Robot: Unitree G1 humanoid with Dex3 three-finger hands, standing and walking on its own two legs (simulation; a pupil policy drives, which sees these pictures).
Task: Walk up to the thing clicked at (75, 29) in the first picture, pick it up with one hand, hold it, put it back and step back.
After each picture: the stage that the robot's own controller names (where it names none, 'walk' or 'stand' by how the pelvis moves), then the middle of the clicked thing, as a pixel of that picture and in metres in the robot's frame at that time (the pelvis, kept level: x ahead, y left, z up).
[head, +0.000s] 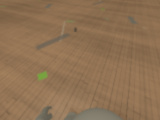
stand; (75, 29) +2.31 +0.50 -0.72
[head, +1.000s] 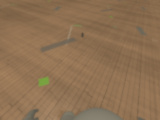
walk; (82, 35) +2.20 +0.21 -0.70
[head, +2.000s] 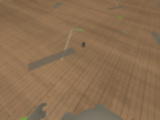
walk; (83, 44) +1.54 +0.10 -0.72
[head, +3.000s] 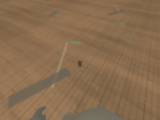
walk; (79, 63) +1.00 +0.16 -0.71
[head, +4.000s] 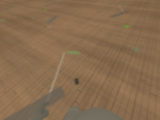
walk; (76, 81) +0.62 +0.23 -0.70
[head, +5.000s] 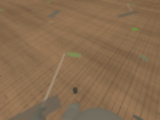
walk; (75, 90) +0.42 +0.19 -0.69
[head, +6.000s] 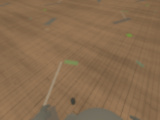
stand; (73, 101) +0.34 +0.19 -0.72
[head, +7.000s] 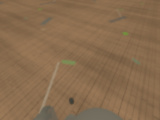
stand; (71, 101) +0.33 +0.20 -0.73
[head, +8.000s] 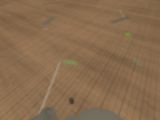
stand; (71, 101) +0.33 +0.21 -0.73
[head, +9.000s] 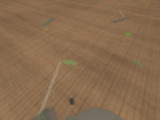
stand; (71, 101) +0.33 +0.21 -0.73
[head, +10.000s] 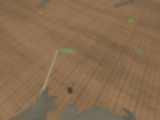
go down; (70, 90) +0.35 +0.21 -0.69
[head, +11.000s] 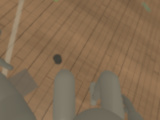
go down; (57, 59) +0.42 +0.23 -0.28
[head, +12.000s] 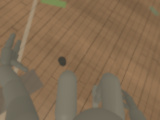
close in; (62, 61) +0.43 +0.22 -0.30
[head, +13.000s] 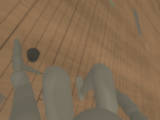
close in; (33, 55) +0.42 +0.25 -0.22
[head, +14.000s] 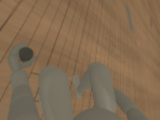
close; (26, 55) +0.41 +0.26 -0.22
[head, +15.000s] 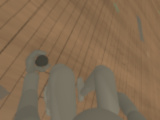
lift; (41, 61) +0.35 +0.24 -0.20
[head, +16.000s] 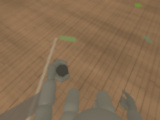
lift; (63, 73) +0.32 +0.18 +0.00
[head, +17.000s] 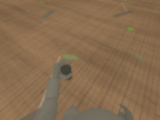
hold; (67, 72) +0.33 +0.17 +0.03
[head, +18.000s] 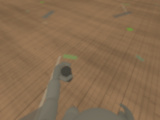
hold; (67, 74) +0.32 +0.17 +0.01
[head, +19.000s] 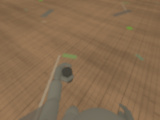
crouch; (68, 75) +0.32 +0.16 +0.00
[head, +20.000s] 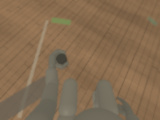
crouch; (62, 61) +0.41 +0.19 -0.08
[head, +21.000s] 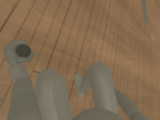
lower; (25, 53) +0.42 +0.26 -0.23
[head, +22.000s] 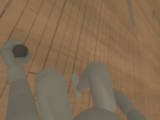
lower; (21, 53) +0.42 +0.27 -0.23
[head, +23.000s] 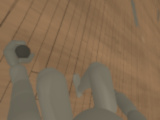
lower; (23, 53) +0.41 +0.27 -0.23
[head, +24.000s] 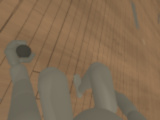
lower; (24, 53) +0.41 +0.28 -0.22
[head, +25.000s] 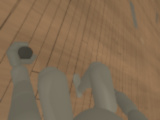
loosen; (25, 54) +0.41 +0.26 -0.23
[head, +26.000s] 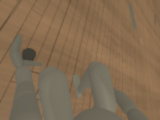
withdraw; (28, 56) +0.41 +0.24 -0.23
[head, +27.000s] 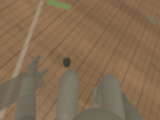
walk; (66, 62) +0.43 +0.19 -0.30
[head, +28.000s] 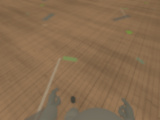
stand; (73, 99) +0.34 +0.16 -0.65
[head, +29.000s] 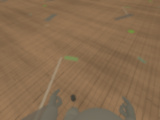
stand; (73, 98) +0.36 +0.18 -0.67
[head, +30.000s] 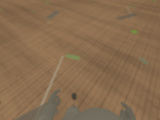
stand; (74, 96) +0.36 +0.17 -0.68
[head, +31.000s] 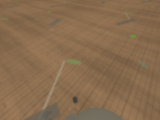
walk; (75, 100) +0.37 +0.18 -0.72
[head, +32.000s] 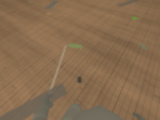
walk; (79, 80) +0.53 +0.14 -0.70
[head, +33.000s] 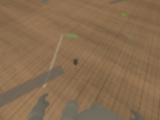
walk; (75, 62) +0.85 +0.20 -0.70
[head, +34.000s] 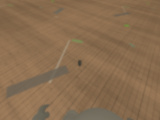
stand; (79, 63) +1.00 +0.17 -0.71
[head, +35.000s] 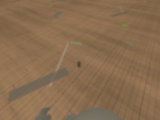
stand; (79, 64) +1.00 +0.19 -0.73
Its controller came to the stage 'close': yes
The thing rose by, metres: 0.72
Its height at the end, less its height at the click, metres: +0.00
